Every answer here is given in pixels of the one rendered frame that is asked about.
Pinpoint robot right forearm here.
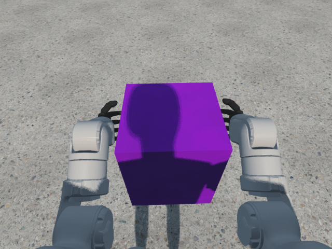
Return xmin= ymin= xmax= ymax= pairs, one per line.
xmin=229 ymin=114 xmax=301 ymax=237

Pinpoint robot right hand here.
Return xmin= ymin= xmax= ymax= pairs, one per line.
xmin=220 ymin=99 xmax=243 ymax=139

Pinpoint carton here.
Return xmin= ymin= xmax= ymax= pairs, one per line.
xmin=114 ymin=82 xmax=233 ymax=205

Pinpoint robot left hand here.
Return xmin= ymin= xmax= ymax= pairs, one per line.
xmin=98 ymin=101 xmax=121 ymax=141

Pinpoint robot left upper arm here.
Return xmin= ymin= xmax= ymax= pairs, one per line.
xmin=36 ymin=205 xmax=114 ymax=249

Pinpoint robot left forearm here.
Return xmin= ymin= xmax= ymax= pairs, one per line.
xmin=52 ymin=117 xmax=115 ymax=245

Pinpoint robot right upper arm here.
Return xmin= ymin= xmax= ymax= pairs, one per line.
xmin=237 ymin=201 xmax=332 ymax=249

